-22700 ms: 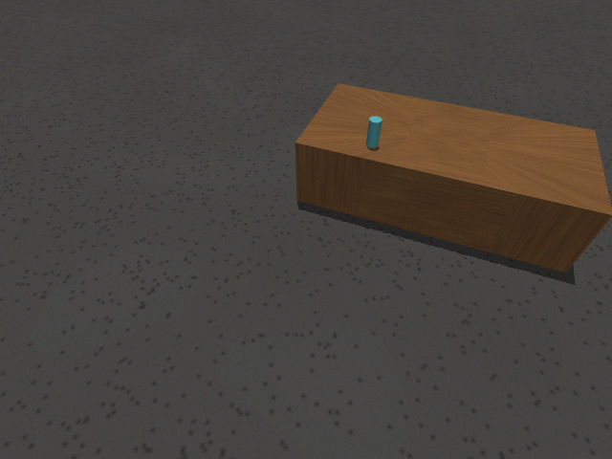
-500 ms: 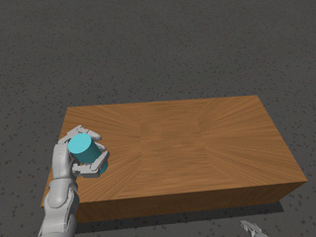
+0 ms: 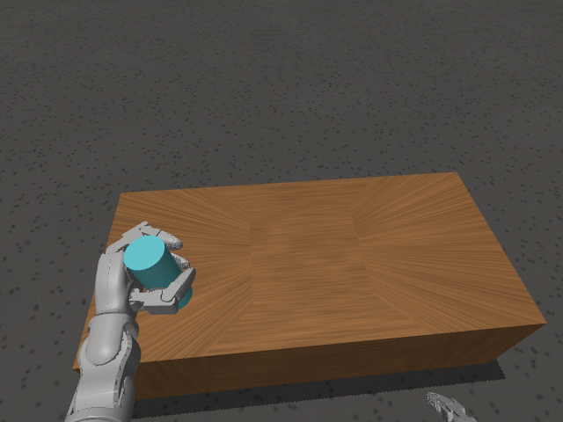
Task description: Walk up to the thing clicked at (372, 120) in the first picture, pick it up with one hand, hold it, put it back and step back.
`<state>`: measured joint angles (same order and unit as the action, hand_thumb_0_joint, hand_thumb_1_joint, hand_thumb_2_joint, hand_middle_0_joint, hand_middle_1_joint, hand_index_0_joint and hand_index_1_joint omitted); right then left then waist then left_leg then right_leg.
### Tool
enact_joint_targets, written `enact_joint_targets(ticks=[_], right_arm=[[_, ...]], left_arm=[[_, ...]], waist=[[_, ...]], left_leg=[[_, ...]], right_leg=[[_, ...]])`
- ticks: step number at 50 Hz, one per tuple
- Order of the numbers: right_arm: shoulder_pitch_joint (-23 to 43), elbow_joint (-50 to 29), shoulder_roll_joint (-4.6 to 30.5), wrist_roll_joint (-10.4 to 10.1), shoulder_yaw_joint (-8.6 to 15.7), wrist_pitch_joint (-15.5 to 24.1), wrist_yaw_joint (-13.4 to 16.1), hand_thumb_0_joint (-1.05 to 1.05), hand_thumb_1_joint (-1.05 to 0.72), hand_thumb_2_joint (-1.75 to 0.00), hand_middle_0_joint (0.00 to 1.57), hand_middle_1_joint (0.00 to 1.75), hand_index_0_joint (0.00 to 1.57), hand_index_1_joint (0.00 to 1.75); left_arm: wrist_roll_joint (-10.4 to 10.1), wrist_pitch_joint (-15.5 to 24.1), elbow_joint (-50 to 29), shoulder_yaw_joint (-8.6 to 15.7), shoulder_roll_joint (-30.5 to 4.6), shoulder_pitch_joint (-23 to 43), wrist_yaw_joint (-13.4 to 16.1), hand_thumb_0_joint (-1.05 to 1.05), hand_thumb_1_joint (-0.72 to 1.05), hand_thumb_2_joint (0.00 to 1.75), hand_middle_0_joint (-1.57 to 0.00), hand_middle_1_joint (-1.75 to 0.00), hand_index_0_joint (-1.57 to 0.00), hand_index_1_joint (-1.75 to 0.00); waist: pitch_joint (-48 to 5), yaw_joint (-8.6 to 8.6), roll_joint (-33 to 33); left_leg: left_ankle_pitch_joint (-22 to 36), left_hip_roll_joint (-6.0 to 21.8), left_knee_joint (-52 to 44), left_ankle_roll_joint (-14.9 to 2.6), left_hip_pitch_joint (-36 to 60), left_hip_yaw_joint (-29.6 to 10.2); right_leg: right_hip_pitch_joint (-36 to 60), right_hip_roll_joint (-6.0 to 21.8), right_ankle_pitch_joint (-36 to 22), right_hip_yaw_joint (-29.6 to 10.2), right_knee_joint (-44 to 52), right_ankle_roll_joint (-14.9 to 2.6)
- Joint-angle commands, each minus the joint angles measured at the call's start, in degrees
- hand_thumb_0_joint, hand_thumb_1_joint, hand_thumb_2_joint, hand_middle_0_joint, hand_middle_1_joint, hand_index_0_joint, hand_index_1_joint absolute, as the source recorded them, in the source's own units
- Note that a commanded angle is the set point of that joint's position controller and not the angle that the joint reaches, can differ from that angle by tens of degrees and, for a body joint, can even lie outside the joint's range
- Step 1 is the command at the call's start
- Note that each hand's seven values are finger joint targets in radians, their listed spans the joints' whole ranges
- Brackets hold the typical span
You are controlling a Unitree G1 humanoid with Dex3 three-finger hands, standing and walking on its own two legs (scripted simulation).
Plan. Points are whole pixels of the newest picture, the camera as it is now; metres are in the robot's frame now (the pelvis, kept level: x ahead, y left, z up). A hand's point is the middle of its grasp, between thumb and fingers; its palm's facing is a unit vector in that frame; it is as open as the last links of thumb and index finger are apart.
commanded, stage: hold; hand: left
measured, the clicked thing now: (161, 275) +0.33 +0.17 +0.05
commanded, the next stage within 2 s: crouch in 0.34 s
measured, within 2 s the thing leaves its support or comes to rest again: neither
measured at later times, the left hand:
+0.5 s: hand (164, 277) +0.33 +0.17 +0.05, palm faces +0.11 -0.99 -0.01, open 7.1 cm
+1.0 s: hand (178, 286) +0.40 +0.19 -0.10, palm faces +0.12 -0.99 +0.00, open 7.1 cm
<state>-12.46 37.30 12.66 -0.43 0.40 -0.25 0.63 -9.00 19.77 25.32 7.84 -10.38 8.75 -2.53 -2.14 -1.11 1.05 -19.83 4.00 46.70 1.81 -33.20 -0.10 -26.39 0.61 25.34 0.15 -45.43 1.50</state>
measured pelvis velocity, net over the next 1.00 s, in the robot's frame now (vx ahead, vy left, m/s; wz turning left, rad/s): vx -0.02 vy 0.00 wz -0.03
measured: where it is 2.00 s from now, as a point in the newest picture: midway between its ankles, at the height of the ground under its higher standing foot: outside the picture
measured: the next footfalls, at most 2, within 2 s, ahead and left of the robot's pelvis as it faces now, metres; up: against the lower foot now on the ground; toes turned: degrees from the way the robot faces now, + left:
none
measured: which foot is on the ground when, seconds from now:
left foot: down 0.00-1.00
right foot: down 0.00-1.00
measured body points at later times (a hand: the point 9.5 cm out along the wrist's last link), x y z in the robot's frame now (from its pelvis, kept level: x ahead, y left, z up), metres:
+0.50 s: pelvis +0.00 +0.00 +0.00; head +0.04 +0.00 +0.45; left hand +0.32 +0.22 +0.06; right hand +0.13 -0.24 -0.11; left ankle +0.04 +0.14 -0.70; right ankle -0.02 -0.14 -0.70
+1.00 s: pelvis -0.02 +0.00 -0.10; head +0.12 +0.03 +0.32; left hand +0.39 +0.25 -0.10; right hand +0.08 -0.26 -0.22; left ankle +0.04 +0.14 -0.70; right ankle -0.02 -0.14 -0.70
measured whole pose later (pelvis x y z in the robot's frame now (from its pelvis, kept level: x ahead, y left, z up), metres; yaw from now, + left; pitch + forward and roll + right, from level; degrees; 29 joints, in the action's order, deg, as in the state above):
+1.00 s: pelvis -0.02 +0.00 -0.10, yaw -2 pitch +25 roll -3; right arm -11.8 38.9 13.9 3.2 0.2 1.0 -1.9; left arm -8.5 37.0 52.1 18.4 -17.2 29.5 -7.3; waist -8.6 -4.8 -0.2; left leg -29.5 5.1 78.2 1.7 -74.1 -2.7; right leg -66.4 -0.7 36.2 0.6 -77.4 1.8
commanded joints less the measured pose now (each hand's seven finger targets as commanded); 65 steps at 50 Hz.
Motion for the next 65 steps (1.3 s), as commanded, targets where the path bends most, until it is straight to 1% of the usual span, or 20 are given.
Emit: enact_joint_targets(ticks=[1, 3, 10, 12, 14, 17, 20, 22, 25, 30, 33, 39, 41, 43, 47, 48, 51, 57, 58, 65], right_arm=[[2.15, -7.22, 7.54, -0.18, 2.9, 2.49, 0.53, 0.0, -0.91, -0.9, 0.2, 0.3, 0.2, 0.3], [2.08, -7.31, 7.67, -0.21, 2.99, 2.68, 0.44, 0.0, -0.92, -0.91, 0.2, 0.3, 0.2, 0.3], [1.41, -6.44, 7.32, -0.09, 2.82, 2.61, 0.67, 0.0, -0.91, -0.91, 0.2, 0.3, 0.2, 0.3], [1.47, -6.34, 7.45, -0.05, 2.96, 2.75, 0.49, 0.0, -0.91, -0.91, 0.2, 0.3, 0.2, 0.3], [1.91, -6.44, 7.21, -0.1, 2.79, 2.66, 0.54, 0.0, -0.92, -0.91, 0.2, 0.3, 0.2, 0.3], [2.24, -6.99, 7.37, -0.14, 2.73, 2.69, 0.55, 0.0, -0.92, -0.91, 0.2, 0.3, 0.2, 0.3], [2.0, -6.92, 7.52, -0.08, 2.98, 2.58, 0.57, 0.0, -0.91, -0.9, 0.2, 0.3, 0.2, 0.3], [2.48, -7.21, 7.51, -0.17, 2.96, 2.62, 0.4, 0.0, -0.89, -0.91, 0.2, 0.3, 0.2, 0.3], [3.15, -7.0, 7.39, -0.15, 2.9, 2.64, 0.37, 0.0, -0.89, -0.9, 0.2, 0.3, 0.2, 0.3], [2.39, -5.62, 7.46, 0.32, 3.13, 3.3, 0.19, 0.0, -0.89, -0.9, 0.2, 0.3, 0.2, 0.3], [1.01, -4.31, 7.88, 0.75, 3.5, 3.69, -0.11, 0.0, -0.88, -0.9, 0.2, 0.3, 0.2, 0.3], [-1.29, -3.06, 8.28, 2.16, 3.29, 3.99, -1.1, 0.0, -0.9, -0.9, 0.2, 0.3, 0.2, 0.3], [-1.94, -3.03, 8.28, 2.63, 2.86, 3.97, -1.37, 0.0, -0.91, -0.9, 0.2, 0.3, 0.2, 0.3], [-2.23, -3.31, 8.71, 2.94, 2.7, 3.83, -1.7, 0.0, -0.91, -0.91, 0.2, 0.3, 0.2, 0.3], [-3.28, -3.26, 10.3, 3.47, 2.92, 2.81, -2.0, 0.0, -0.92, -0.91, 0.2, 0.3, 0.2, 0.3], [-3.36, -3.17, 10.21, 3.6, 2.81, 2.57, -2.24, 0.0, -0.92, -0.91, 0.2, 0.3, 0.2, 0.3], [-4.53, -2.12, 10.82, 3.9, 3.15, 1.51, -2.25, 0.0, -0.92, -0.91, 0.2, 0.3, 0.2, 0.3], [-4.89, -1.44, 10.9, 3.71, 3.11, 0.02, -2.95, 0.0, -0.92, -0.91, 0.2, 0.3, 0.2, 0.3], [-4.91, -1.27, 10.85, 3.86, 3.07, -0.11, -3.03, 0.0, -0.92, -0.91, 0.2, 0.3, 0.2, 0.3], [-4.4, -1.06, 10.43, 4.26, 2.32, -0.9, -3.22, 0.0, -0.91, -0.9, 0.2, 0.3, 0.2, 0.3]], left_arm=[[-1.17, 4.48, -14.71, 2.52, -6.81, 18.63, 0.19, 0.0, 0.48, 1.3, -1.32, -1.42, -1.33, -1.42], [-1.4, 4.73, -14.42, 3.51, -7.06, 16.26, 0.69, 0.0, 0.45, 1.31, -1.33, -1.44, -1.34, -1.44], [-1.03, 4.21, -14.09, 1.74, -6.18, 15.34, -0.04, 0.0, 0.45, 1.31, -1.31, -1.43, -1.32, -1.43], [-0.95, 4.37, -14.47, 1.5, -6.12, 17.4, -0.21, 0.0, 0.45, 1.31, -1.33, -1.44, -1.34, -1.44], [-0.92, 4.81, -15.36, 3.8, -8.52, 18.89, 0.28, 0.0, 0.47, 1.31, -1.33, -1.44, -1.34, -1.44], [-1.15, 4.82, -13.33, 2.56, -5.97, 15.41, 0.37, 0.0, 0.46, 1.32, -1.33, -1.45, -1.34, -1.45], [-0.93, 4.7, -13.04, 3.45, -7.27, 14.61, 0.12, 0.0, 0.47, 1.31, -1.32, -1.43, -1.33, -1.43], [-0.71, 4.69, -12.63, 2.75, -6.69, 15.06, 0.0, 0.0, 0.52, 1.36, -1.3, -1.41, -1.3, -1.42], [-1.07, 5.31, -10.99, 2.89, -6.07, 15.79, -0.02, 0.0, 0.5, 1.21, -1.3, -1.32, -1.31, -1.32], [-0.91, 7.7, -5.76, 3.24, -6.28, 20.39, -0.64, 0.0, 0.49, 1.22, -1.31, -1.34, -1.32, -1.34], [-0.85, 10.15, 0.07, 4.76, -6.27, 22.21, -0.94, 0.0, 0.48, 1.23, -1.29, -1.33, -1.29, -1.33], [-0.28, 17.43, 9.43, 8.53, -11.19, 29.95, -3.15, 0.0, 0.43, 1.23, -1.31, -1.36, -1.31, -1.37], [-0.19, 20.07, 10.56, 10.91, -14.62, 33.73, -3.72, 0.0, 0.4, 1.24, -1.31, -1.37, -1.32, -1.38], [-0.46, 21.85, 10.86, 10.75, -14.89, 37.02, -4.27, 0.0, 0.39, 1.24, -1.31, -1.37, -1.32, -1.38], [-0.26, 22.62, 14.26, 12.73, -17.33, 39.48, -5.25, 0.0, 0.33, 1.22, -1.31, -1.36, -1.31, -1.37], [-0.44, 22.51, 14.94, 11.72, -15.65, 39.68, -5.76, 0.0, 0.32, 1.22, -1.32, -1.36, -1.31, -1.37], [0.27, 21.32, 16.1, 12.47, -17.48, 41.95, -6.35, 0.0, 0.33, 1.23, -1.34, -1.37, -1.34, -1.38], [0.21, 19.93, 16.44, 16.46, -20.06, 45.6, -4.84, 0.0, 0.35, 1.24, -1.35, -1.39, -1.35, -1.4], [0.46, 19.82, 17.39, 15.26, -18.38, 45.83, -4.9, 0.0, 0.35, 1.25, -1.34, -1.39, -1.34, -1.4], [2.88, 20.27, 19.25, 17.69, -23.63, 50.71, -4.11, 0.0, 0.36, 1.26, -1.35, -1.4, -1.36, -1.41]], waist=[[-14.75, -0.47, 1.16], [-16.1, 0.19, 0.31], [-16.72, -0.77, -0.97], [-14.95, -1.08, -0.47], [-15.45, -0.02, 0.78], [-13.71, -0.37, -0.58], [-15.83, 0.0, -0.44], [-13.82, -0.34, -0.52], [-10.89, -0.5, -1.71], [-10.91, -1.84, -1.59], [-13.62, -2.91, -3.15], [-22.62, -3.83, -0.67], [-26.02, -3.35, 3.02], [-30.86, -3.37, 5.26], [-37.22, -2.71, 8.57], [-38.88, -2.63, 8.29], [-41.84, -2.86, 8.68], [-41.68, -4.1, 2.98], [-40.57, -5.19, 2.86], [-38.69, -5.46, 6.24]], left_leg=[[8.74, -1.84, -6.27, -1.73, 14.29, 0.27], [10.66, -1.8, -5.86, -1.76, 14.4, 0.18], [15.6, -2.02, -4.12, -2.59, 14.53, 0.78], [13.71, -1.78, -4.7, -2.41, 14.26, 0.54], [12.53, -1.94, -4.81, -2.22, 13.75, 0.73], [11.29, -2.0, -5.5, -2.11, 13.73, 0.76], [13.4, -2.08, -4.88, -2.28, 13.85, 0.72], [10.45, -2.03, -5.49, -2.1, 13.14, 0.85], [4.92, -2.14, -6.14, -2.01, 10.08, 0.67], [4.44, -1.99, -3.05, -2.35, 7.07, 0.47], [5.27, -1.88, 0.61, -2.79, 4.79, 0.08], [7.38, -1.87, 13.19, -3.1, -4.35, -1.12], [6.46, -1.96, 17.06, -2.84, -7.0, -1.46], [7.84, -1.52, 20.48, -2.8, -7.75, -2.26], [11.62, -0.84, 24.62, -2.21, -8.79, -3.77], [13.49, -0.7, 25.98, -2.36, -9.28, -3.97], [16.29, -0.15, 28.74, -2.46, -9.85, -4.16], [7.38, -0.31, 32.44, -3.33, -19.93, -4.26], [6.0, -0.26, 33.07, -3.31, -21.01, -4.52], [-1.83, -0.25, 36.27, -3.02, -28.6, -4.43]], right_leg=[[-0.47, -1.61, -13.1, 2.19, 7.06, -1.58], [0.67, -1.7, -14.73, 2.34, 6.44, -1.56], [1.17, -1.42, -21.04, 1.52, 6.67, -0.69], [-0.12, -1.52, -18.39, 1.85, 6.55, -0.96], [0.14, -1.38, -17.07, 1.57, 6.83, -1.17], [0.22, -1.41, -16.12, 1.73, 6.95, -1.2], [1.42, -1.42, -18.06, 1.77, 6.79, -1.15], [-0.28, -1.43, -15.21, 1.71, 7.07, -1.35], [-1.7, -1.37, -10.3, 1.78, 7.53, -1.49], [-6.75, -1.18, -10.33, 1.31, 4.93, -1.5], [-10.16, -1.09, -11.31, 0.93, 1.85, -1.38], [-22.16, -1.41, -11.83, 0.69, -9.76, -1.68], [-26.61, -1.49, -10.05, 0.67, -13.89, -2.07], [-31.5, -1.78, -9.83, 1.28, -17.87, -2.39], [-37.68, -2.5, -9.89, 2.69, -23.99, -2.99], [-38.86, -2.6, -11.04, 2.82, -25.08, -2.97], [-40.8, -2.95, -12.37, 2.89, -27.13, -2.95], [-41.99, -3.35, -8.69, 2.86, -29.23, -2.7], [-43.52, -3.27, -7.75, 2.95, -29.99, -2.69], [-49.91, -3.32, -0.66, 2.49, -33.62, -3.37]])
